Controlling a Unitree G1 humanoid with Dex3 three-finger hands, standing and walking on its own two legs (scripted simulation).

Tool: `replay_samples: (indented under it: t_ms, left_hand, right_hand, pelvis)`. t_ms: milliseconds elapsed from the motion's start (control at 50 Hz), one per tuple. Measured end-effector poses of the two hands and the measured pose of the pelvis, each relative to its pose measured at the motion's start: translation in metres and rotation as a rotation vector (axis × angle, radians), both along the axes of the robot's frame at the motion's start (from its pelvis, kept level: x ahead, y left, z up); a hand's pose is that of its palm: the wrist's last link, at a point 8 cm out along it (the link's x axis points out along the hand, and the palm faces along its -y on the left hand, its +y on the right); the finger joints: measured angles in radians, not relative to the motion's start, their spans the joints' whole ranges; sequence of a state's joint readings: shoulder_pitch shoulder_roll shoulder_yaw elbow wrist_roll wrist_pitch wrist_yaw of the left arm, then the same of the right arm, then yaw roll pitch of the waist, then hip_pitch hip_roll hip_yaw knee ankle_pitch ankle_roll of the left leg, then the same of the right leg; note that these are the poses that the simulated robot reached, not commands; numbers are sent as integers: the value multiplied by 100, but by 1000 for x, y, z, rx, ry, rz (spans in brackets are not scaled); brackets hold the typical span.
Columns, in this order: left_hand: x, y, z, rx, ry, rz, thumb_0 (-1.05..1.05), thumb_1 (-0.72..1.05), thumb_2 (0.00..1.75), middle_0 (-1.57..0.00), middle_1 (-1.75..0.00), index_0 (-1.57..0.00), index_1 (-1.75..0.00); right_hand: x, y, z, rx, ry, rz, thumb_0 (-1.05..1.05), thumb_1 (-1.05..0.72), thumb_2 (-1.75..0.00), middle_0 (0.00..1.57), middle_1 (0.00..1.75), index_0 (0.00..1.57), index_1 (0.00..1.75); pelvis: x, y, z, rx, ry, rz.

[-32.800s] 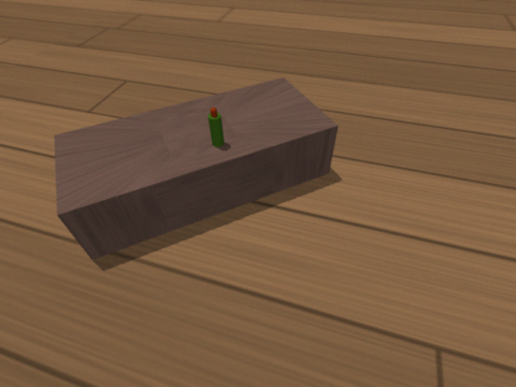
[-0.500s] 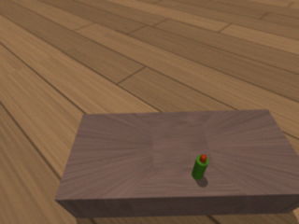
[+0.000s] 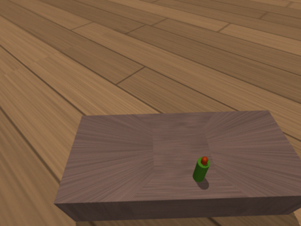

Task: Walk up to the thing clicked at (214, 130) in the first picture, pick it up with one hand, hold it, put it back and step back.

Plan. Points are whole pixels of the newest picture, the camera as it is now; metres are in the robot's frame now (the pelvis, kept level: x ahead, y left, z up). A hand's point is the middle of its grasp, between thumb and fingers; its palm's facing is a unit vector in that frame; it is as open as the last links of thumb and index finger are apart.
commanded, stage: stand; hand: right
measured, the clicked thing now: (201, 168) +0.48 -0.21 -0.36
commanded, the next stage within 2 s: step back in 0.50 s
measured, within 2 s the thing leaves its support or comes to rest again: neither
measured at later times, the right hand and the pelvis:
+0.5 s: hand out of the picture +0.07 -0.25 -0.16, palm faces -0.01 +0.94 -0.35, open 7.4 cm; pelvis +0.00 +0.00 +0.00, yaw +0 degrees
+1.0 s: hand out of the picture +0.03 -0.28 -0.18, palm faces -0.07 +0.93 -0.37, open 7.4 cm; pelvis -0.09 -0.02 -0.02, yaw +2 degrees
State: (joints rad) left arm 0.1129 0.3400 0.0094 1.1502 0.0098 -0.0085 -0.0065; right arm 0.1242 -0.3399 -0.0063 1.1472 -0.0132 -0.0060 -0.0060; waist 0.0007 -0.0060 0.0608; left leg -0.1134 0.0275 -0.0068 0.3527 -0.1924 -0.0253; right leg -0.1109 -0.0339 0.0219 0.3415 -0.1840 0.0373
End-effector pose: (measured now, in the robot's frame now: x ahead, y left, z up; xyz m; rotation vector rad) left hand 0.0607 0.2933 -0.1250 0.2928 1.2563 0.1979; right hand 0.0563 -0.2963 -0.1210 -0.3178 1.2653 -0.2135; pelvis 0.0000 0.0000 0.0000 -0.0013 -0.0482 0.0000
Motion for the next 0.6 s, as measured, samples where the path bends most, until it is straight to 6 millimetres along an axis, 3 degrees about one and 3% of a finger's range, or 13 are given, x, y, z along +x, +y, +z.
replay_samples:
  t_ms: [500, 600]
  left_hand:
    - [-4, 4, 1, 0, -4, -1, 0, 91, 90, -20, -30, -21, -30]
    - [-5, 12, -3, 19, -11, 18, 0, 91, 90, -20, -30, -21, -30]
  right_hand:
    - [6, 3, 2, 0, -18, 3, 0, -91, -90, 20, 30, 20, 30]
    - [5, -3, -1, 2, -18, -9, 0, -91, -90, 20, 30, 20, 30]
  pelvis:
    - [0, 4, 0, 1, -1, 2]
    - [-14, 2, -6, 5, 9, 1]
